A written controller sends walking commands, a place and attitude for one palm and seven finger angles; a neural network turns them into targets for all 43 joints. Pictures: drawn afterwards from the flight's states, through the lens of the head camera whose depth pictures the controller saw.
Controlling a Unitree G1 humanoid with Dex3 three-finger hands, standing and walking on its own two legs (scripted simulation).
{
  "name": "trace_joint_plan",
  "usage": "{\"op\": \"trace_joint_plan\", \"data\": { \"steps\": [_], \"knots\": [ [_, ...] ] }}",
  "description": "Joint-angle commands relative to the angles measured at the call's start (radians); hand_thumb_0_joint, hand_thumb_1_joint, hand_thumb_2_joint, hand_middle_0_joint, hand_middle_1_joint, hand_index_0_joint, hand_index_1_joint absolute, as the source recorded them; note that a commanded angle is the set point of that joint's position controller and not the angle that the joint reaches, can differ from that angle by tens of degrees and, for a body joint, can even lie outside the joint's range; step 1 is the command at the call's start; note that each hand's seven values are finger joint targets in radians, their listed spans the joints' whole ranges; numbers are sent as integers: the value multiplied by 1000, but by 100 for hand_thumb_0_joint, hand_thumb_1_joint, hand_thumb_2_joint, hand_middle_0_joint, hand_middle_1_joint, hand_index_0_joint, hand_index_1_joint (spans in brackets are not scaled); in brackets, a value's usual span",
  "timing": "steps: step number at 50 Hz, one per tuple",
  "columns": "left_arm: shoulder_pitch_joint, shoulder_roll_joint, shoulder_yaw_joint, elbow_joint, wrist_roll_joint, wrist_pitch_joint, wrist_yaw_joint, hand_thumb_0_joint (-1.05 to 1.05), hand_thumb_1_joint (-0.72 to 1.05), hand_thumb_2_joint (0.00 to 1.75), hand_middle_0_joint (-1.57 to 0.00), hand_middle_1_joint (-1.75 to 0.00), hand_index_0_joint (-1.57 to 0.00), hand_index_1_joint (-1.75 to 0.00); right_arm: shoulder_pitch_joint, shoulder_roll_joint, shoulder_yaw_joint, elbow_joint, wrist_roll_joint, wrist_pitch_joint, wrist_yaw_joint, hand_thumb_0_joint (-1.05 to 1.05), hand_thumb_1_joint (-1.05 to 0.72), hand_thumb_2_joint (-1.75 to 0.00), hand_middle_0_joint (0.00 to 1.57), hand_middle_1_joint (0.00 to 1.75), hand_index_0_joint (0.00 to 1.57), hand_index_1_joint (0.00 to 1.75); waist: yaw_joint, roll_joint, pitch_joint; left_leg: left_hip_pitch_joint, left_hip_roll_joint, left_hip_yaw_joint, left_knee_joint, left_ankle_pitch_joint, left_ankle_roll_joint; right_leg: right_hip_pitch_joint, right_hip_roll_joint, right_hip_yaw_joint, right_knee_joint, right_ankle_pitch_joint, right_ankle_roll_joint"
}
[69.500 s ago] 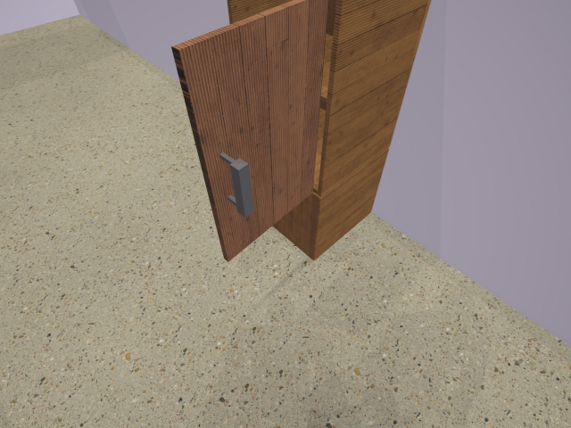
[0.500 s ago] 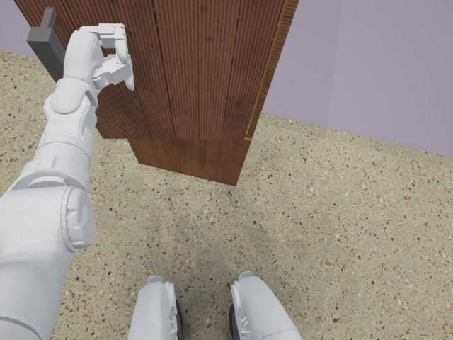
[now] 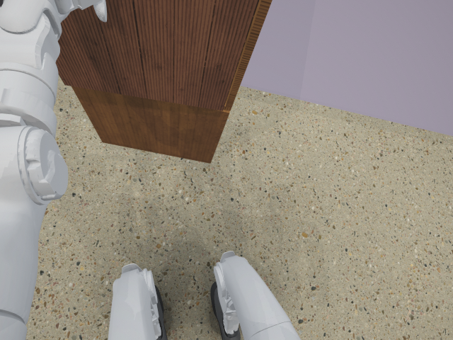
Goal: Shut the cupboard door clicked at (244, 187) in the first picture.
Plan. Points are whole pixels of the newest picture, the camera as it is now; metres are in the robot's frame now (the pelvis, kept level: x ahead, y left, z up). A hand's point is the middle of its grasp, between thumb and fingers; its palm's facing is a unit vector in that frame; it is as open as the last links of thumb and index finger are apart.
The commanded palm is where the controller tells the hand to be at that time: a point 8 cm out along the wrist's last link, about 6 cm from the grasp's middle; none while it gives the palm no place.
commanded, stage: pull the fist back off the door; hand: left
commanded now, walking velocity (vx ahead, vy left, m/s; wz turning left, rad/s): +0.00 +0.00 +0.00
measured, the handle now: out of the picture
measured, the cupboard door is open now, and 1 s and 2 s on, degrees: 4 1 1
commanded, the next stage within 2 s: draw the hand back to the body in 0.86 s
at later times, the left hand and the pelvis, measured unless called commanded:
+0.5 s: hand out of the picture +0.60 +0.05 +0.12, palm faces +0.21 -0.98 -0.01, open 3.1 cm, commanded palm +0.55 +0.09 +0.11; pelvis +0.03 -0.01 +0.05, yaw +1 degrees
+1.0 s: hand (133, 30) +0.54 +0.05 +0.12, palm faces +0.17 -0.98 -0.04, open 3.1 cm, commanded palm +0.49 +0.11 +0.12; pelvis +0.04 -0.03 +0.06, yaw +4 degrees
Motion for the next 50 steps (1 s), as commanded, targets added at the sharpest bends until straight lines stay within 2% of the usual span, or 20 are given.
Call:
{"op": "trace_joint_plan", "data": {
  "steps": [1, 2, 4, 7, 9, 11, 15, 16, 19, 22, 26, 28, 32, 35, 38, 41, 44, 45, 49, 50],
  "knots": [
    [-544, 11, 168, -233, -62, -30, 292, 0, 90, 90, -130, -150, -130, -150, 287, -194, -68, -37, -42, -28, 9, 0, -90, -90, 20, 30, 20, 30, -31, 244, -652, 725, 3, -115, -155, 237, 19, 34, 22, 17, -214, 206, -13],
    [-497, -50, 146, -214, -52, -21, 349, 0, 90, 90, -130, -150, -130, -150, 280, -188, -72, -37, -45, -26, 24, 0, -90, -90, 20, 30, 20, 30, -26, 240, -642, 727, 5, -126, -164, 226, 11, 17, 19, 7, -204, 204, -11],
    [-488, -60, 189, -240, -24, -27, 484, 0, 90, 90, -130, -150, -130, -150, 304, -190, -80, -37, -72, -16, 50, 0, -90, -90, 20, 30, 20, 30, -21, 198, -648, 717, 3, -114, -169, 231, 8, 41, 17, 4, -213, 204, 0],
    [-499, -94, 151, -308, 116, -85, 673, 0, 90, 90, -130, -150, -130, -150, 305, -182, -94, -25, -105, -12, 97, 0, -90, -90, 20, 30, 20, 30, -17, 267, -665, 775, 7, -119, -182, 255, -11, 1, 15, -8, -203, 206, 0],
    [-503, -103, 101, -337, 200, -122, 714, 0, 90, 90, -130, -150, -130, -150, 315, -184, -111, -16, -115, -1, 121, 0, -90, -90, 20, 30, 20, 30, -33, 262, -668, 789, 6, -110, -179, 275, -13, 16, 16, -5, -214, 218, -5],
    [-508, -126, 58, -385, 213, -163, 695, 0, 90, 90, -130, -150, -130, -150, 319, -184, -127, -18, -108, 9, 129, 0, -90, -90, 20, 30, 20, 30, -36, 257, -698, 840, 2, -110, -199, 296, -16, 61, 18, 1, -237, 238, -9],
    [-404, -109, 102, -339, 121, -165, 624, 0, 90, 90, -130, -150, -130, -150, 317, -189, -126, -23, -85, 31, 116, 0, -90, -90, 20, 30, 20, 30, -3, 198, -690, 837, -13, -82, -252, 297, -10, 202, 24, 9, -291, 267, -12],
    [-353, -136, 95, -306, 104, -154, 613, 0, 90, 90, -130, -150, -130, -150, 309, -183, -122, -29, -79, 37, 114, 0, -90, -90, 20, 30, 20, 30, 7, 177, -664, 817, -19, -68, -260, 296, -8, 226, 24, 10, -304, 272, -11],
    [-231, -120, 155, -243, 76, -150, 624, 0, 90, 90, -130, -150, -130, -150, 301, -176, -111, -38, -75, 50, 108, 0, -90, -90, 20, 30, 20, 30, 28, 73, -574, 721, -29, -30, -276, 282, 6, 308, 22, 21, -339, 293, -1],
    [-134, -151, 172, -278, 66, -210, 645, 0, 90, 90, -130, -150, -130, -150, 289, -160, -113, -58, -81, 52, 109, 0, -90, -90, 20, 30, 20, 30, 56, 20, -554, 689, -39, -1, -277, 334, 11, 378, 19, 37, -345, 386, 4],
    [-19, -255, 97, -333, 84, -303, 642, 0, 90, 90, -130, -150, -130, -150, 264, -146, -130, -59, -81, 52, 120, 0, -90, -90, 20, 30, 20, 30, 68, -13, -522, 691, -48, 28, -275, 380, 9, 426, 13, 53, -347, 496, 7],
    [17, -273, 76, -361, 86, -326, 631, 0, 90, 90, -130, -150, -130, -150, 255, -145, -140, -57, -79, 58, 120, 0, -90, -90, 20, 30, 20, 30, 76, -21, -527, 688, -55, 41, -276, 377, 10, 469, 9, 64, -352, 540, 9],
    [87, -344, 17, -442, 48, -338, 593, 0, 90, 90, -130, -150, -130, -150, 223, -139, -152, -70, -61, 75, 110, 0, -90, -90, 20, 30, 20, 30, 100, -12, -573, 749, -67, 60, -291, 405, 5, 543, 0, 74, -366, 628, 11],
    [49, -415, -56, -566, 22, -355, 579, 0, 90, 90, -130, -150, -130, -150, 203, -129, -157, -73, -55, 81, 99, 0, -90, -90, 20, 30, 20, 30, 91, 23, -602, 822, -70, 60, -291, 434, 7, 543, -4, 76, -371, 659, 13],
    [109, -410, -55, -612, 3, -372, 579, 0, 90, 90, -130, -150, -130, -150, 168, -127, -159, -69, -48, 84, 87, 0, -90, -90, 20, 30, 20, 30, 108, 7, -608, 842, -69, 57, -296, 438, 5, 564, -10, 80, -375, 673, 16],
    [90, -418, -79, -598, 16, -385, 588, 0, 90, 90, -130, -150, -130, -150, 147, -120, -155, -58, -49, 83, 76, 0, -90, -90, 20, 30, 20, 30, 94, -13, -565, 814, -73, 56, -293, 413, 9, 554, -17, 87, -373, 674, 24],
    [97, -364, -38, -470, 42, -366, 606, 0, 90, 90, -130, -150, -130, -150, 122, -122, -145, -49, -48, 92, 66, 0, -90, -90, 20, 30, 20, 30, 83, -75, -468, 707, -78, 58, -295, 307, 15, 542, -23, 104, -390, 593, 32],
    [70, -345, -22, -468, 44, -366, 614, 0, 90, 90, -130, -150, -130, -150, 126, -124, -143, -48, -50, 94, 60, 0, -90, -90, 20, 30, 20, 30, 83, -67, -482, 715, -79, 58, -296, 315, 16, 544, -25, 107, -385, 604, 32],
    [143, -344, 13, -394, 22, -344, 612, 0, 90, 90, -130, -150, -130, -150, 92, -117, -133, -71, -49, 95, 59, 0, -90, -90, 20, 30, 20, 30, 113, -83, -519, 680, -84, 66, -299, 310, 12, 592, -27, 112, -382, 621, 33],
    [183, -304, 51, -422, 17, -349, 604, 0, 90, 90, -130, -150, -130, -150, 96, -122, -134, -86, -48, 98, 58, 0, -90, -90, 20, 30, 20, 30, 148, -65, -561, 708, -85, 66, -313, 340, 8, 624, -27, 111, -374, 638, 26]
  ]
}}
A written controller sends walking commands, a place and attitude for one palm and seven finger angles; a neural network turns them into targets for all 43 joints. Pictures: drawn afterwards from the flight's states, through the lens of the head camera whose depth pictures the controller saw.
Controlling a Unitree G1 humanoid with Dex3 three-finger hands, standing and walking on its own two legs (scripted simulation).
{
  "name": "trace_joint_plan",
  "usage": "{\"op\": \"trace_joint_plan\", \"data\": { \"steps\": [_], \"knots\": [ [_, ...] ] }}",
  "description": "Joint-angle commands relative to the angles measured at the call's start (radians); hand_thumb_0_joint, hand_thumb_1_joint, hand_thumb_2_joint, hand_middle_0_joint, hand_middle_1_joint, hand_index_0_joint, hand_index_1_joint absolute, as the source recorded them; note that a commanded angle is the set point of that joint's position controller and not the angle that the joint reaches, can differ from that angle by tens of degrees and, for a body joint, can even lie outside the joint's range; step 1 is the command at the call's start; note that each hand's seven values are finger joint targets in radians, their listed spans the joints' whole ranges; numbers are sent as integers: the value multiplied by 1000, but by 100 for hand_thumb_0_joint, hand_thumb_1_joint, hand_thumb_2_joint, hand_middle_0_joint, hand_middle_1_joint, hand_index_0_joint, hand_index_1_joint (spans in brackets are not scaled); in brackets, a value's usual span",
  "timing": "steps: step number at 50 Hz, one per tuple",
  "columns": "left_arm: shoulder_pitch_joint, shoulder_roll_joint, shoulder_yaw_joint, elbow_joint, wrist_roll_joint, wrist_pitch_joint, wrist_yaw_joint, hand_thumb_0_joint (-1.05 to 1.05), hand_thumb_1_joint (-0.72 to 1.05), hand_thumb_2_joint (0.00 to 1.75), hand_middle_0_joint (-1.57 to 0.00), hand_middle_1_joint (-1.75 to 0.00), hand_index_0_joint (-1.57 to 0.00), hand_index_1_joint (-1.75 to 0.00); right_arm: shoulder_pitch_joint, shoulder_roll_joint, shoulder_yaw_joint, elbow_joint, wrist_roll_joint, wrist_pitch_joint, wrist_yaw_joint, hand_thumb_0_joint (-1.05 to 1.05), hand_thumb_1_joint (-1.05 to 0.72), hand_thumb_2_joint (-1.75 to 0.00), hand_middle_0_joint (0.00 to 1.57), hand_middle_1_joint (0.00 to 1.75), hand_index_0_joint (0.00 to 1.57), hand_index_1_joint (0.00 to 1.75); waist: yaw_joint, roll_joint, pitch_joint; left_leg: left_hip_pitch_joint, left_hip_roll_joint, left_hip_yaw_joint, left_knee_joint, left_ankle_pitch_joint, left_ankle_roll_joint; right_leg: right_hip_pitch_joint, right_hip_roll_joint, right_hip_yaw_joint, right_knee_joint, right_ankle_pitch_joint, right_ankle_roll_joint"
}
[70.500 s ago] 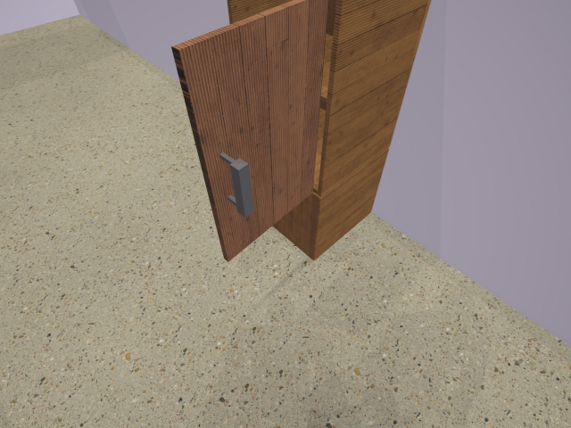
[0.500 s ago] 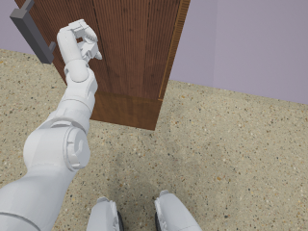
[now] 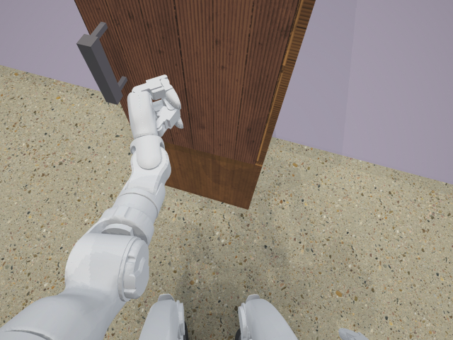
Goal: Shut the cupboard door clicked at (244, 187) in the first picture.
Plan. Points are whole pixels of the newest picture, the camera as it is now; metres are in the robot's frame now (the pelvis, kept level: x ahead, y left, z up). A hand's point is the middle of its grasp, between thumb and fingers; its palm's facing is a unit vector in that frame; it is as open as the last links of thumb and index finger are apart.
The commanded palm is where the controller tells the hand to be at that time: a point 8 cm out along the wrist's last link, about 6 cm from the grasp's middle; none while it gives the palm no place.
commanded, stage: draw the hand back to the body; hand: left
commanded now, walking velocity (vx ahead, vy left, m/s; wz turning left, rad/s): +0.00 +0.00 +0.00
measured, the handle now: (108, 65) +0.64 +0.17 +0.05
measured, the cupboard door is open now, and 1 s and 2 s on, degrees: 1 1 1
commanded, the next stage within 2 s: step back with the hand held close in 1.56 s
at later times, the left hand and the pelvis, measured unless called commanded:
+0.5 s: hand (94, 149) +0.38 +0.14 +0.15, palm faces +0.07 -1.00 -0.01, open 3.1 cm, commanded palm +0.33 +0.20 +0.16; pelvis +0.00 +0.02 +0.06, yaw -1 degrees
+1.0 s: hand out of the picture +0.25 +0.26 +0.22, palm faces +0.30 -0.90 -0.31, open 4.7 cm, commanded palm +0.20 +0.31 +0.25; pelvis +0.02 +0.04 +0.11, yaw +0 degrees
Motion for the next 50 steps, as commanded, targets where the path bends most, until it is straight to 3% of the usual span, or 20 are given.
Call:
{"op": "trace_joint_plan", "data": {
  "steps": [1, 2, 5, 8, 11, 13, 15, 20, 21, 24, 25, 27, 30, 35, 37, 42, 45, 49, 50],
  "knots": [
    [-323, 189, 80, -221, -23, -61, -6, 0, 90, 90, -130, -150, -130, -150, 201, -135, -44, -61, 4, 0, -6, 0, -90, -90, 20, 30, 20, 30, 20, -30, -550, 354, -57, 35, -76, 339, 50, 333, -2, 77, -196, 674, 58],
    [-264, 215, 104, -269, -35, -60, -18, 0, 90, 90, -130, -150, -130, -150, 193, -134, -42, -81, 10, 2, -8, 0, -90, -90, 20, 30, 20, 30, 56, -22, -584, 370, -59, 43, -92, 355, 48, 389, -2, 83, -202, 706, 56],
    [-104, 210, 93, -405, -63, -40, -66, 0, 90, 90, -130, -150, -130, -150, 186, -129, -39, -128, 29, 7, -14, 0, -90, -90, 20, 30, 20, 30, 94, -63, -596, 399, -61, 58, -145, 379, 51, 515, 1, 90, -238, 785, 56],
    [-28, 147, 9, -556, -97, 4, -112, 0, 90, 90, -130, -150, -130, -150, 170, -129, -40, -149, 59, 7, -26, 0, -90, -90, 20, 30, 20, 30, 73, -131, -492, 454, -54, 62, -210, 335, 60, 537, 9, 80, -320, 748, 66],
    [0, 131, -25, -660, -154, 38, -152, 0, 90, 90, -130, -150, -130, -150, 146, -135, -39, -149, 85, -6, -54, 0, -90, -90, 20, 30, 20, 30, 56, -170, -383, 511, -48, 57, -268, 271, 65, 534, 11, 81, -406, 637, 74],
    [18, 108, -66, -704, -175, 45, -177, 0, 90, 90, -130, -150, -130, -150, 125, -136, -36, -137, 96, -19, -70, 0, -90, -90, 20, 30, 20, 30, 50, -161, -309, 560, -44, 46, -301, 243, 67, 504, 14, 71, -445, 549, 68],
    [38, 86, -110, -751, -177, 48, -197, 0, 90, 90, -130, -150, -130, -150, 106, -133, -32, -132, 103, -36, -80, 0, -90, -90, 20, 30, 20, 30, 51, -64, -253, 640, -39, 40, -330, 232, 64, 456, 18, 53, -468, 474, 55],
    [288, 113, -97, -768, -179, 108, -220, 0, 90, 90, -127, -147, -127, -147, 49, -133, -17, -153, 116, -56, -82, 0, -90, -90, 20, 30, 20, 30, 116, 15, -181, 719, -37, 28, -409, 221, 53, 460, 21, 22, -502, 386, 36],
    [352, 132, -74, -778, -188, 126, -222, 0, 90, 90, -124, -144, -124, -144, 25, -130, -11, -165, 120, -58, -81, 0, -90, -90, 20, 30, 20, 30, 137, 9, -167, 714, -38, 32, -428, 215, 52, 479, 18, 22, -513, 375, 35],
    [433, 162, -46, -908, -216, 169, -233, 0, 90, 90, -116, -135, -116, -135, -30, -126, -4, -209, 128, -62, -88, 0, -90, -90, 20, 30, 20, 30, 167, -14, -165, 736, -38, 39, -467, 247, 53, 560, 14, 20, -529, 410, 32],
    [513, 235, -114, -953, -137, 213, -245, 0, 90, 90, -113, -132, -113, -132, -37, -110, -10, -228, 141, -15, -106, 0, -90, -90, 20, 30, 20, 30, 151, -50, -188, 796, -42, 44, -515, 268, 55, 626, -8, 66, -574, 449, 34],
    [512, 275, -70, -1098, -150, 253, -243, 0, 90, 90, -108, -126, -108, -126, -90, -101, -3, -267, 146, 8, -135, 0, -90, -90, 20, 30, 20, 30, 154, -59, -162, 823, -45, 48, -551, 288, 60, 687, -15, 65, -615, 482, 42],
    [567, 308, -54, -1177, -150, 309, -236, 0, 90, 90, -100, -117, -100, -117, -150, -99, 15, -280, 150, 15, -166, 0, -90, -90, 20, 30, 20, 30, 159, -49, -58, 869, -40, 46, -602, 274, 67, 695, -15, 61, -685, 441, 40],
    [702, 262, -97, -1314, -142, 366, -232, 0, 90, 90, -86, -102, -86, -102, -181, -96, 35, -282, 148, -26, -179, 0, -90, -90, 20, 30, 20, 30, 161, 24, -7, 1004, -28, 19, -689, 300, 58, 728, -2, 29, -750, 428, 27],
    [778, 242, -105, -1342, -141, 388, -232, 0, 90, 90, -81, -96, -81, -96, -182, -93, 45, -277, 143, -38, -176, 0, -90, -90, 20, 30, 20, 30, 163, 10, 18, 1031, -23, 7, -721, 309, 53, 750, -4, 17, -766, 435, 28],
    [933, 294, -21, -1439, -141, 418, -229, 0, 90, 90, -67, -81, -67, -81, -200, -95, 55, -266, 131, -61, -173, 0, -90, -90, 20, 30, 20, 30, 185, -40, 61, 1047, -20, 4, -776, 342, 50, 817, -6, 7, -813, 460, 31],
    [970, 365, 68, -1534, -140, 418, -222, 0, 90, 90, -58, -72, -58, -72, -210, -96, 55, -253, 124, -76, -173, 0, -90, -90, 20, 30, 20, 30, 200, 6, 47, 1068, -20, 0, -793, 375, 46, 855, -6, 9, -835, 481, 29],
    [1048, 391, 134, -1659, -138, 411, -210, 0, 90, 90, -47, -60, -47, -60, -219, -79, 61, -246, 118, -102, -168, 0, -90, -90, 20, 30, 20, 30, 211, 90, 34, 1089, -21, 2, -796, 433, 37, 889, -12, 3, -836, 513, 25],
    [1085, 415, 165, -1670, -139, 412, -208, 0, 90, 90, -45, -57, -45, -57, -220, -84, 60, -237, 114, -111, -167, 0, -90, -90, 20, 30, 20, 30, 217, 86, 41, 1082, -21, -1, -797, 435, 36, 895, -9, 4, -848, 515, 25]
  ]
}}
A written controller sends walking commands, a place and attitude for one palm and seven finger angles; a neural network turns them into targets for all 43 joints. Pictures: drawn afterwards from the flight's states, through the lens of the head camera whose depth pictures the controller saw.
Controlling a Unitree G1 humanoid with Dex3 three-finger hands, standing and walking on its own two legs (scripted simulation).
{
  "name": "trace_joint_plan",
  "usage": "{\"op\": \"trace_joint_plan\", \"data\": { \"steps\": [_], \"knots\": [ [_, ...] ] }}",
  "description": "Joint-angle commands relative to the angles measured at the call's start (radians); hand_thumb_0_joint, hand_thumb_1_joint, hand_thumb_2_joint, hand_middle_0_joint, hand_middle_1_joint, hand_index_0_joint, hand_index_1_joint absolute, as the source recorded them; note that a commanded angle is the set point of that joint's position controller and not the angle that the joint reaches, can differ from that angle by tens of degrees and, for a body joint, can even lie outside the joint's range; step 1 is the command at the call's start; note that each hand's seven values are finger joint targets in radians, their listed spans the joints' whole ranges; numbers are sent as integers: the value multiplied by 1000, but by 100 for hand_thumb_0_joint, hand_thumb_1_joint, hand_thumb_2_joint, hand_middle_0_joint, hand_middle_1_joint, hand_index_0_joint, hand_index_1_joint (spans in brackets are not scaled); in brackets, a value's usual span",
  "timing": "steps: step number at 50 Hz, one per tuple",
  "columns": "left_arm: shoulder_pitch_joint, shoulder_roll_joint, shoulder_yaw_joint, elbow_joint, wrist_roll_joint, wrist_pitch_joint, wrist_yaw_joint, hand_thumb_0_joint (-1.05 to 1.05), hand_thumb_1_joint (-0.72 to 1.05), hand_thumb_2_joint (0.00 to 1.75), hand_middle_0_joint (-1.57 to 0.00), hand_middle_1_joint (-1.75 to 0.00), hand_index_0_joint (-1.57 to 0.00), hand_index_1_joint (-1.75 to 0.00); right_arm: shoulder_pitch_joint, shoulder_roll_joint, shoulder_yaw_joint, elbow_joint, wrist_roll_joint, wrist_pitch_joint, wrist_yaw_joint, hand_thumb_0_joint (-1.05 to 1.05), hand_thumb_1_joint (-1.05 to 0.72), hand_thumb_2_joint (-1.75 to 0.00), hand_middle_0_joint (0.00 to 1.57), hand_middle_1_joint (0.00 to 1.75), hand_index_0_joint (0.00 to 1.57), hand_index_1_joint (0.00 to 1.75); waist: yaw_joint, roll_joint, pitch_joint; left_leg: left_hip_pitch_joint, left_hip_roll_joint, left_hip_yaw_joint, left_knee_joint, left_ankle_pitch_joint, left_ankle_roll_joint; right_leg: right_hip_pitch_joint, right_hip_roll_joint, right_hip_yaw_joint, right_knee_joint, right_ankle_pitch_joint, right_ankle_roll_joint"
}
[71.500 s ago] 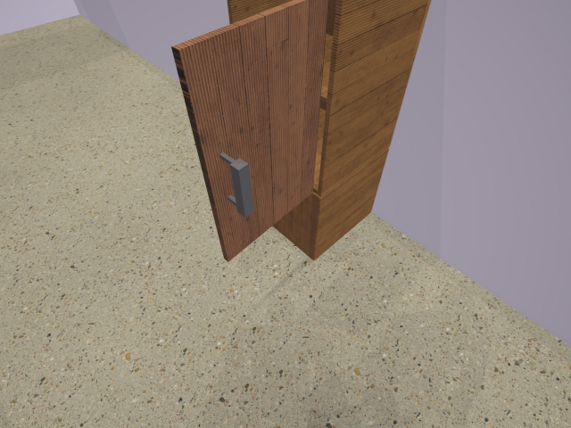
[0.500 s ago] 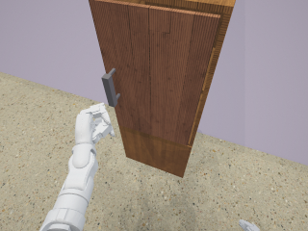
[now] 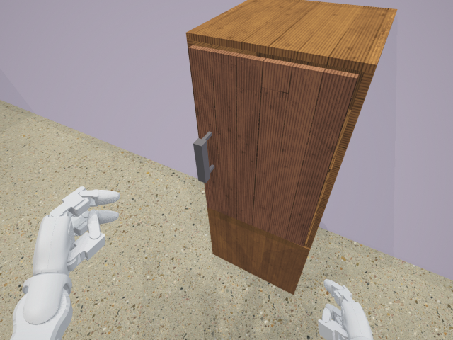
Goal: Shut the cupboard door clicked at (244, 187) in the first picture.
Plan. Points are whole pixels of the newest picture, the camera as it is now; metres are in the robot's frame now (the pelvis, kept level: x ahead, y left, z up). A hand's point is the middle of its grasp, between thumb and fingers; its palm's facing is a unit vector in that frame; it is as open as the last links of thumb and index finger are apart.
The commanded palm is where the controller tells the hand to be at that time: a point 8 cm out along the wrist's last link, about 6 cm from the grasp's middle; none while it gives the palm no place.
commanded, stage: draw the hand back to the body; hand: left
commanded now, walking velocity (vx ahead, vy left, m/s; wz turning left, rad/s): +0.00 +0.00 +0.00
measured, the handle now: (206, 157) +0.61 +0.13 -0.05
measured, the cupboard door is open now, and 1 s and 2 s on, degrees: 1 1 1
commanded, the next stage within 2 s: step back with the hand held close in 0.56 s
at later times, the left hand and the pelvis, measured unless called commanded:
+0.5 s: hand (69, 246) +0.19 +0.24 +0.15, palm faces +0.45 -0.80 -0.39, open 7.4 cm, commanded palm +0.14 +0.28 +0.18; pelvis +0.01 -0.02 +0.00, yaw +1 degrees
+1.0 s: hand (60, 241) +0.20 +0.25 +0.15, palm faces +0.36 -0.78 -0.51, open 7.4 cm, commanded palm +0.14 +0.30 +0.18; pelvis +0.00 +0.00 +0.00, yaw +0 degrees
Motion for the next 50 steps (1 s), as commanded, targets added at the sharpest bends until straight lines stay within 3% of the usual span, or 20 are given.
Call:
{"op": "trace_joint_plan", "data": {
  "steps": [1, 6, 9, 11, 13, 17, 20, 24, 25, 27, 30, 34, 35, 36, 38, 40, 44, 45, 47, 50],
  "knots": [
    [-104, 213, 196, -360, -6, -83, 33, 0, 90, 90, -42, -54, -42, -54, -120, -114, -53, -139, -9, -87, -1, 0, -90, -90, 20, 30, 20, 30, 0, 86, -114, 140, 35, -43, -90, 211, -22, -56, 34, -36, -75, 233, -38],
    [56, 223, 267, -375, -15, -77, 35, 0, 90, 90, -28, -39, -28, -39, -112, -121, -67, -124, -11, -109, 6, 0, -90, -90, 20, 30, 20, 30, 7, 28, -72, 116, 38, -35, -90, 233, -21, -54, 34, -42, -80, 254, -30],
    [99, 265, 344, -384, -21, -85, 37, 0, 90, 90, -20, -30, -20, -30, -118, -126, -79, -123, -10, -113, 3, 0, -90, -90, 20, 30, 20, 30, 16, -21, -60, 103, 36, -23, -89, 191, -14, -64, 34, -41, -88, 233, -25],
    [104, 199, 281, -322, -19, -77, 30, 0, 90, 90, -20, -30, -20, -30, -109, -130, -79, -112, -8, -115, 3, 0, -90, -90, 20, 30, 20, 30, 1, -35, -12, 91, 34, -18, -94, 172, -10, -87, 28, -40, -95, 216, -20],
    [63, 177, 251, -313, -14, -74, 30, 0, 90, 90, -20, -30, -20, -30, -104, -138, -86, -106, -7, -117, 1, 0, -90, -90, 20, 30, 20, 30, -9, -28, 8, 97, 36, -23, -98, 144, -8, -116, 29, -38, -101, 179, -18],
    [7, 215, 264, -332, -6, -83, 41, 0, 90, 90, -20, -30, -20, -30, -114, -142, -90, -103, -10, -130, -12, 0, -90, -90, 20, 30, 20, 30, 0, -53, -31, 113, 24, -18, -89, 125, 8, -105, 23, -27, -107, 158, -16],
    [10, 278, 314, -397, -3, -97, 51, 0, 90, 90, -20, -30, -20, -30, -125, -139, -89, -99, -16, -148, -19, 0, -90, -90, 20, 30, 20, 30, 18, -6, -94, 131, 17, -14, -78, 148, 9, -69, 20, -20, -104, 189, -18],
    [54, 272, 319, -437, -1, -111, 56, 0, 90, 90, -20, -30, -20, -30, -127, -119, -79, -95, -16, -167, -18, 0, -90, -90, 20, 30, 20, 30, 21, 75, -80, 123, 12, -8, -67, 191, -1, -59, 17, -27, -88, 241, -24],
    [72, 291, 344, -414, -5, -105, 55, 0, 90, 90, -20, -30, -20, -30, -127, -124, -80, -90, -18, -169, -20, 0, -90, -90, 20, 30, 20, 30, 27, 50, -61, 111, 13, -6, -64, 196, -1, -61, 19, -22, -102, 254, -22],
    [81, 257, 322, -386, -10, -104, 48, 0, 90, 90, -20, -30, -20, -30, -125, -117, -79, -91, -13, -164, -17, 0, -90, -90, 20, 30, 20, 30, 19, 36, -17, 97, 17, -1, -66, 197, -3, -76, 18, -23, -97, 258, -20],
    [117, 222, 311, -305, -21, -94, 34, 0, 90, 90, -20, -30, -20, -30, -121, -122, -86, -89, -11, -154, -17, 0, -90, -90, 20, 30, 20, 30, 14, -42, 29, 97, 25, 5, -68, 190, 2, -108, 25, -20, -121, 254, -12],
    [94, 215, 298, -311, -22, -93, 26, 0, 90, 90, -20, -30, -20, -30, -111, -127, -91, -99, -10, -138, -14, 0, -90, -90, 20, 30, 20, 30, 10, -41, -14, 111, 25, 9, -70, 198, 7, -91, 19, -19, -101, 265, -6],
    [-85, 388, 442, -340, -10, -141, 41, 0, 90, 90, -20, -30, -20, -30, -92, -147, -86, -124, 1, -123, -9, 0, -90, -90, 20, 30, 20, 30, -27, 0, 68, 55, 35, -7, -23, 124, 11, -160, -37, 42, -169, 305, -1],
    [47, 293, 362, -293, -6, -148, 30, 0, 90, 90, -20, -30, -20, -30, -107, -135, -97, -99, -11, -115, -12, 0, -90, -90, 20, 30, 20, 30, -22, -84, -12, 38, 42, -15, 40, 139, 17, -144, -81, 52, -145, 364, -11],
    [95, 274, 329, -314, -1, -149, 26, 0, 90, 90, -20, -30, -20, -30, -114, -135, -102, -103, -15, -94, -8, 0, -90, -90, 20, 30, 20, 30, -25, -145, -46, 25, 32, 1, 94, 144, 14, -130, -115, 72, -117, 525, -8],
    [120, 292, 347, -369, -2, -159, 31, 0, 90, 90, -20, -30, -20, -30, -122, -139, -106, -115, -14, -82, -12, 0, -90, -90, 20, 30, 20, 30, -23, -90, -103, 9, 29, 6, 92, 171, 12, -85, -122, 69, -66, 650, -3],
    [176, 318, 377, -464, -8, -151, 50, 0, 90, 90, -20, -30, -20, -30, -101, -149, -112, -141, -12, -48, -23, 0, -90, -90, 20, 30, 20, 30, -34, 17, -192, 79, 69, -11, 47, 463, 10, -68, -70, 14, 25, 616, -3],
    [188, 348, 407, -470, -9, -147, 54, 0, 90, 90, -20, -30, -20, -30, -102, -155, -115, -144, -15, -42, -28, 0, -90, -90, 20, 30, 20, 30, -30, 17, -201, 89, 72, -16, 49, 505, 9, -71, -58, 10, 29, 619, -2],
    [194, 339, 401, -492, -12, -145, 60, 0, 90, 90, -20, -30, -20, -30, -91, -152, -113, -158, -10, -24, -29, 0, -90, -90, 20, 30, 20, 30, -36, 12, -203, 67, 86, -36, 43, 555, 8, -56, -43, 3, 56, 594, -7],
    [227, 354, 430, -452, -16, -138, 67, 0, 90, 90, -20, -30, -20, -30, -88, -161, -121, -163, -12, -12, -34, 0, -90, -90, 20, 30, 20, 30, -33, 4, -198, 40, 99, -49, 19, 535, 6, -62, -26, 4, 59, 534, -6]
  ]
}}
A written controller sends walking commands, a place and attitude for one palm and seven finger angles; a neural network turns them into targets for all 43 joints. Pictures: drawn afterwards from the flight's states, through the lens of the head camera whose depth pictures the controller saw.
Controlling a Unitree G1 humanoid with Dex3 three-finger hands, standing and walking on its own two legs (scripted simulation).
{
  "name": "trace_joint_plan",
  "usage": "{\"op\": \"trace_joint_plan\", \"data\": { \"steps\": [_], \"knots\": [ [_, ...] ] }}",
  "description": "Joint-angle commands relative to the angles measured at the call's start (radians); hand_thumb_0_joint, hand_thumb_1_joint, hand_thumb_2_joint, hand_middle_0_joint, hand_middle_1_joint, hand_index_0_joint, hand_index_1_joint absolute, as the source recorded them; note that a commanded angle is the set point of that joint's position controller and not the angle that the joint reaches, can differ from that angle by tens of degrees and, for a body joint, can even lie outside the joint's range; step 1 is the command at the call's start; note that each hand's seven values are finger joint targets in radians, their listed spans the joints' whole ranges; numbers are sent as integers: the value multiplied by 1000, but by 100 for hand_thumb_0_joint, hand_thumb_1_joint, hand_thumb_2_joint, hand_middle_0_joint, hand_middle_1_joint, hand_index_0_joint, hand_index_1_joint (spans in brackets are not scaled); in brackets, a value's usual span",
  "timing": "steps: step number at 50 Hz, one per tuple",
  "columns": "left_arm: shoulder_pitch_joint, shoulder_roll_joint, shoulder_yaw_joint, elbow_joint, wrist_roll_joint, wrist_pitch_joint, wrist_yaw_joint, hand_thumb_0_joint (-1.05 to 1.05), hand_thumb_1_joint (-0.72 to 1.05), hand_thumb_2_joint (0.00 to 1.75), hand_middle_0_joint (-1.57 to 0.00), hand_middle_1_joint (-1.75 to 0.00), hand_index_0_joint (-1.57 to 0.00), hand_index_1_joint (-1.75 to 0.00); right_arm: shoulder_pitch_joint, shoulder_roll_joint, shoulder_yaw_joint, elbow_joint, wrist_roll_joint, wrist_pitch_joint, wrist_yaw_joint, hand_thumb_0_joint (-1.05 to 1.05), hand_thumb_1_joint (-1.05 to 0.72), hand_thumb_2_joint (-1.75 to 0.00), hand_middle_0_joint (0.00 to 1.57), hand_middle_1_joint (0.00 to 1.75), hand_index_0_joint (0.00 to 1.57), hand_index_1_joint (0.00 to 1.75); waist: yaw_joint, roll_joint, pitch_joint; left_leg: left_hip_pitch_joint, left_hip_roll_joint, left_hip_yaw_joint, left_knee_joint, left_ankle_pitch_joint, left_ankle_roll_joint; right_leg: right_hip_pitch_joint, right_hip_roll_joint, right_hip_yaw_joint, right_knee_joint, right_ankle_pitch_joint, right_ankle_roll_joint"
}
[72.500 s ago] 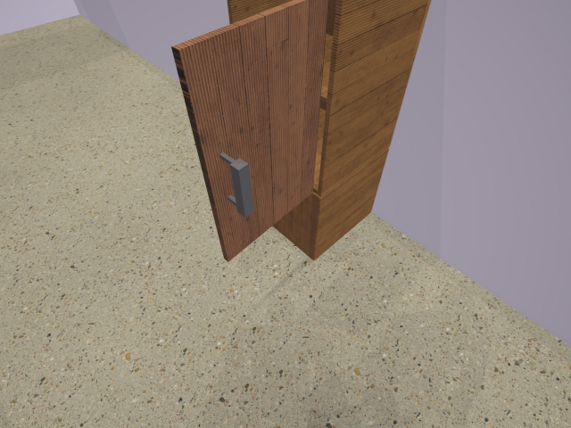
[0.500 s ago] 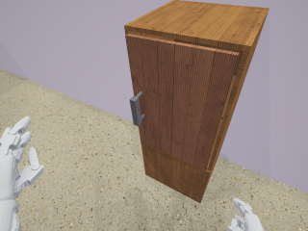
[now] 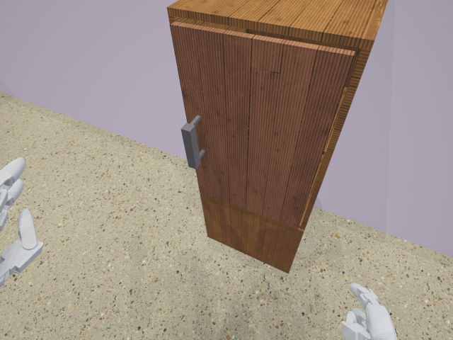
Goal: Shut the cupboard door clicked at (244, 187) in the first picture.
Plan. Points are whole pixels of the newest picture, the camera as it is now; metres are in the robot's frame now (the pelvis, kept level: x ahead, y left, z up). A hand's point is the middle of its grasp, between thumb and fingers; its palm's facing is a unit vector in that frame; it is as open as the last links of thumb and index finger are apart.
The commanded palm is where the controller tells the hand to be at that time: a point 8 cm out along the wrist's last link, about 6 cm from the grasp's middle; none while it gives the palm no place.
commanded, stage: step back with the hand held close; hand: left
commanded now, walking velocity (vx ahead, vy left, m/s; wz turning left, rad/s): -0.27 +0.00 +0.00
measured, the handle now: (195, 142) +0.62 +0.14 -0.05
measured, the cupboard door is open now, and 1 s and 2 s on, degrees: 1 1 1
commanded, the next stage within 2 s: stop stepping back and stand still in 0.86 s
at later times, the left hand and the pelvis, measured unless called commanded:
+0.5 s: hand out of the picture +0.07 +0.28 +0.17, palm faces +0.51 -0.72 -0.46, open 7.4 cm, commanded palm +0.01 +0.31 +0.18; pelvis -0.10 +0.00 -0.02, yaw +6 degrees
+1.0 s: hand out of the picture -0.05 +0.27 +0.17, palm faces +0.50 -0.75 -0.43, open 7.4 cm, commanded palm -0.10 +0.30 +0.18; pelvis -0.23 +0.00 -0.02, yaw +3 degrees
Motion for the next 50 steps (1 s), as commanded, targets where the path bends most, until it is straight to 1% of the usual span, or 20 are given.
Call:
{"op": "trace_joint_plan", "data": {
  "steps": [1, 7, 13, 20, 22, 25, 27, 29, 31, 34, 35, 38, 40, 43, 44, 46, 47, 48, 49, 50],
  "knots": [
    [0, 214, 191, -181, -14, -64, 44, 0, 90, 90, -20, -30, -20, -30, -76, -99, -37, -177, -1, -36, -7, 0, -90, -90, 20, 30, 20, 30, -5, -11, -215, 114, 94, -55, -40, 539, 8, 47, -33, 1, 14, 526, -6],
    [19, 191, 171, -155, -13, -78, 44, 0, 90, 90, -20, -30, -20, -30, -79, -117, -36, -182, -3, -50, -3, 0, -90, -90, 20, 30, 20, 30, 0, 25, -150, -59, 128, -105, -149, 237, 23, 58, 3, 1, 23, 279, 6],
    [-43, 179, 177, -172, 20, -126, 49, 0, 90, 90, -20, -30, -20, -30, -82, -128, -32, -186, -5, -87, -7, 0, -90, -90, 20, 30, 20, 30, -5, 86, -61, -443, 159, -180, -290, -401, 75, 233, 43, 15, 108, 126, 15],
    [-103, 222, 222, -258, 46, -176, 54, 0, 90, 90, -20, -30, -20, -30, -60, -134, -44, -170, -19, -149, -2, 0, -90, -90, 20, 30, 20, 30, -5, 130, -97, -515, 164, -186, -258, -526, 82, 258, 69, 35, 169, 51, 2],
    [-68, 197, 201, -275, 37, -187, 56, 0, 90, 90, -20, -30, -20, -30, -43, -108, -43, -170, -16, -158, 5, 0, -90, -90, 20, 30, 20, 30, -10, 61, -105, -417, 100, -117, -123, -440, 52, 127, 11, 117, 63, 4, -30],
    [-45, 233, 214, -269, 15, -186, 74, 0, 90, 90, -20, -30, -20, -30, -4, -90, -49, -120, -27, -156, 20, 0, -90, -90, 20, 30, 20, 30, -24, -135, -93, -98, 5, -14, 213, -205, -32, -272, -194, 355, -208, -155, -129],
    [-102, 204, 163, -248, 19, -177, 85, 0, 90, 90, -20, -30, -20, -30, -12, -68, -40, -94, -31, -147, 23, 0, -90, -90, 20, 30, 20, 30, -33, -205, -74, -27, 4, -9, 301, -144, -42, -356, -248, 330, -233, -123, -148],
    [-150, 206, 152, -216, 20, -170, 91, 0, 90, 90, -20, -30, -20, -30, -15, -69, -35, -87, -27, -145, 17, 0, -90, -90, 20, 30, 20, 30, -40, -184, -38, -9, 17, -21, 172, -115, -26, -372, -188, 240, -193, -104, -100],
    [-166, 191, 142, -173, 18, -170, 89, 0, 90, 90, -20, -30, -20, -30, -29, -93, -34, -90, -20, -152, -1, 0, -90, -90, 20, 30, 20, 30, -35, -42, 37, -87, 81, -115, -67, -184, 9, -357, -49, 134, -86, -150, -34],
    [-157, 185, 190, -127, 32, -193, 78, 0, 90, 90, -20, -30, -20, -30, -58, -122, -45, -111, -13, -168, -8, 0, -90, -90, 20, 30, 20, 30, -10, 187, -21, -551, 320, -348, -380, -587, 119, 109, 107, 32, 368, -21, 15],
    [-166, 205, 205, -147, 42, -199, 71, 0, 90, 90, -20, -30, -20, -30, -63, -121, -54, -115, -17, -170, -6, 0, -90, -90, 20, 30, 20, 30, -6, 207, -55, -598, 350, -370, -414, -615, 133, 170, 126, 33, 483, -32, 19],
    [-124, 192, 207, -224, 26, -203, 50, 0, 90, 90, -20, -30, -20, -30, -72, -110, -73, -118, -21, -184, 22, 0, -90, -90, 20, 30, 20, 30, 0, 137, -128, -417, 330, -246, -322, -425, 114, 76, 113, 20, 484, -121, 1],
    [-37, 212, 232, -273, 8, -196, 50, 0, 90, 90, -20, -30, -20, -30, -94, -104, -78, -126, -17, -197, 34, 0, -90, -90, 20, 30, 20, 30, 12, 194, -172, -288, 304, -163, -292, -372, 73, 49, 102, -21, 350, -161, -11],
    [-10, 209, 221, -350, -24, -211, 46, 0, 90, 90, -20, -30, -20, -30, -83, -77, -50, -99, -25, -214, 46, 0, -90, -90, 20, 30, 20, 30, 5, 184, -181, -60, 262, -81, -240, -220, -8, -60, 68, -31, 8, -172, -31],
    [-17, 219, 228, -350, -22, -226, 48, 0, 90, 90, -20, -30, -20, -30, -64, -71, -45, -81, -30, -214, 46, 0, -90, -90, 20, 30, 20, 30, -3, 122, -177, 7, 233, -46, -154, -124, -27, -116, 17, 44, -115, -119, -39],
    [-117, 226, 202, -333, -5, -237, 61, 0, 90, 90, -20, -30, -20, -30, -53, -39, -32, -50, -29, -208, 40, 0, -90, -90, 20, 30, 20, 30, -24, -112, -172, 124, 125, 63, 84, 11, -73, -270, -162, 281, -196, 222, -93],
    [-197, 258, 206, -326, 11, -250, 72, 0, 90, 90, -20, -30, -20, -30, -66, -40, -29, -41, -30, -212, 27, 0, -90, -90, 20, 30, 20, 30, -30, -148, -195, 165, 111, 78, 117, 72, -72, -254, -212, 282, -171, 508, -83],
    [-260, 220, 147, -335, 14, -244, 70, 0, 90, 90, -20, -30, -20, -30, -81, -53, -50, -37, -14, -217, 16, 0, -90, -90, 20, 30, 20, 30, -44, -198, -229, 204, 87, 72, 109, 217, -49, -193, -146, 213, -69, 763, -1],
    [-233, 251, 182, -298, 12, -216, 71, 0, 90, 90, -20, -30, -20, -30, -61, -79, -62, -56, -11, -214, 1, 0, -90, -90, 20, 30, 20, 30, -43, -179, -270, 272, 98, 77, 97, 392, -24, -180, -103, 146, 4, 851, 48],
    [-223, 267, 206, -266, 11, -190, 72, 0, 90, 90, -20, -30, -20, -30, -60, -87, -62, -57, -17, -210, -7, 0, -90, -90, 20, 30, 20, 30, -39, -104, -302, 335, 109, 63, 92, 446, -10, -207, -72, 111, 23, 738, 57]
  ]
}}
